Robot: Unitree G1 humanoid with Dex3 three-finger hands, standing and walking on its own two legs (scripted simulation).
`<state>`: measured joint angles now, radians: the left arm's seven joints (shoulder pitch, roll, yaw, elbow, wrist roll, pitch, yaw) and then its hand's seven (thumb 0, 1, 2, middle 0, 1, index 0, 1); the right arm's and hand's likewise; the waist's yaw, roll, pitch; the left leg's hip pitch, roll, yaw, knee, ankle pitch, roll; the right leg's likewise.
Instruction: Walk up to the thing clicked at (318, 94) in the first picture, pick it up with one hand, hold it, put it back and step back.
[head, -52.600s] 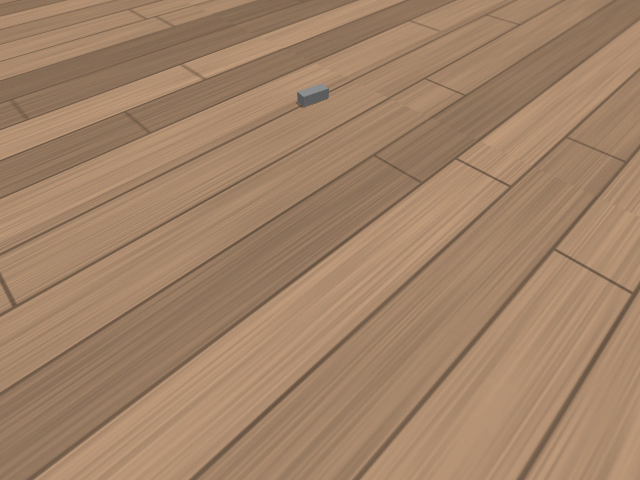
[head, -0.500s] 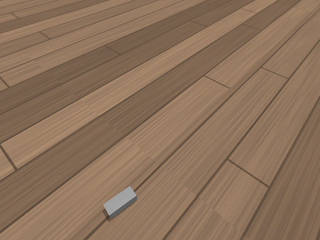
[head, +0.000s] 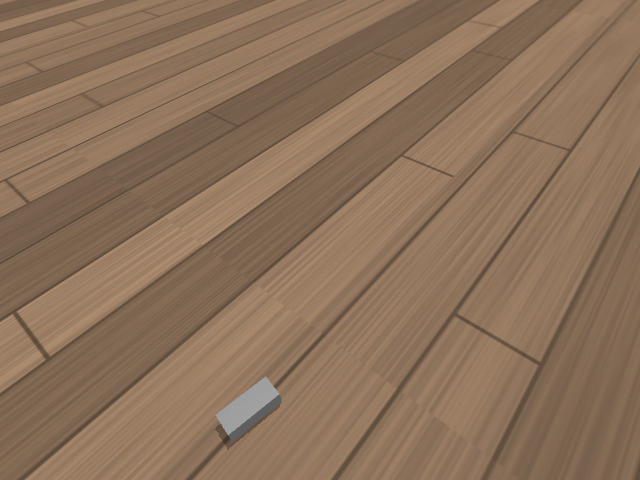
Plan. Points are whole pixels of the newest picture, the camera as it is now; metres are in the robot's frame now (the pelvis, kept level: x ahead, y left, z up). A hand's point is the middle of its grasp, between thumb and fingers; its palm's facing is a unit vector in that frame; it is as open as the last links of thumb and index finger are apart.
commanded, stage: stand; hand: left
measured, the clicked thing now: (249, 408) +0.50 +0.27 -0.75
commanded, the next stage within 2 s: none
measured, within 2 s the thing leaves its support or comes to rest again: neither
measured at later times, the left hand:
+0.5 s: hand out of the picture +0.11 +0.25 -0.15, palm faces -0.03 -0.94 -0.34, open 7.4 cm
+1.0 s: hand out of the picture +0.08 +0.25 -0.15, palm faces -0.01 -0.94 -0.35, open 7.4 cm
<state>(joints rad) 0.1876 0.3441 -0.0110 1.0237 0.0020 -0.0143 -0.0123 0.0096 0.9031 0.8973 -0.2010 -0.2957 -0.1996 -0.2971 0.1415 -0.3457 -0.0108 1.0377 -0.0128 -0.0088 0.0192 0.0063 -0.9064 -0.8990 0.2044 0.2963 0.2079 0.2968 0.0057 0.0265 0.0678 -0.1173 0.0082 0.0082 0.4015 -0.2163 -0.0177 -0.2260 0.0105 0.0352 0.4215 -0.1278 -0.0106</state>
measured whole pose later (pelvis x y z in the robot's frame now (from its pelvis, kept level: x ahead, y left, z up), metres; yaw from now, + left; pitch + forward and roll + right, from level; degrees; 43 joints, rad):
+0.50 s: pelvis +0.01 +0.00 +0.00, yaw +0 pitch -3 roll +1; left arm 0.08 0.35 -0.01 1.12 0.00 -0.02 -0.01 0.01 0.90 0.90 -0.20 -0.30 -0.20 -0.30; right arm 0.13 -0.35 0.00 1.16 -0.01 -0.01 0.01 0.01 -0.91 -0.90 0.20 0.30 0.21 0.30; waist -0.02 0.00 0.05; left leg -0.10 0.01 0.00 0.35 -0.20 -0.02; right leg -0.20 0.01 0.03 0.36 -0.12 -0.01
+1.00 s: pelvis +0.02 +0.00 +0.01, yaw +1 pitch -2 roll +1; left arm 0.11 0.35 -0.01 1.15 0.00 -0.01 -0.01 0.01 0.90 0.90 -0.20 -0.30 -0.20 -0.30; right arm 0.11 -0.35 0.00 1.15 -0.01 0.00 0.01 0.01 -0.91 -0.90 0.20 0.30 0.21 0.30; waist 0.00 0.01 0.05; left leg -0.08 0.02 -0.01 0.32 -0.20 -0.02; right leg -0.19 0.01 0.02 0.35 -0.12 -0.01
